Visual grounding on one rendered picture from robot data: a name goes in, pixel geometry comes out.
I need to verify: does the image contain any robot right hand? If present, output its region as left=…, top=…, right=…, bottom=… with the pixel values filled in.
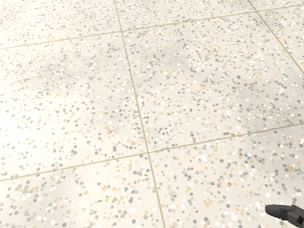
left=265, top=204, right=304, bottom=228

